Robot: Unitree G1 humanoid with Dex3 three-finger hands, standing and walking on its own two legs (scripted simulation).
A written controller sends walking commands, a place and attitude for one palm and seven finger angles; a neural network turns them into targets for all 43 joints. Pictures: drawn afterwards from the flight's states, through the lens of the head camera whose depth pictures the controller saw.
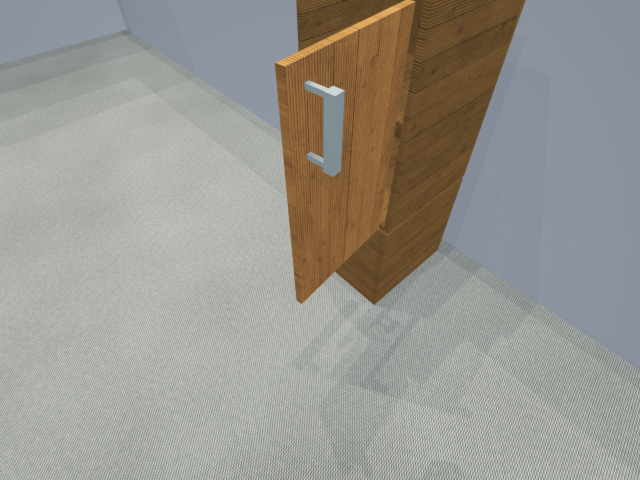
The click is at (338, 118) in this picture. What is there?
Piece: cupboard door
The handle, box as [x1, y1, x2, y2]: [304, 80, 344, 176]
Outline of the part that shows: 308,80 304,83 304,88 323,97 323,157 322,158 309,152 307,154 307,158 322,166 324,172 333,176 340,170 344,90 334,86 326,88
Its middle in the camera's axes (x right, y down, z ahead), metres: +0.00 -0.17 +0.60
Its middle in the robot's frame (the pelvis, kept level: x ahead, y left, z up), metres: +0.58 +0.03 +0.14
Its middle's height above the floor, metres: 0.91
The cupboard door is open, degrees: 97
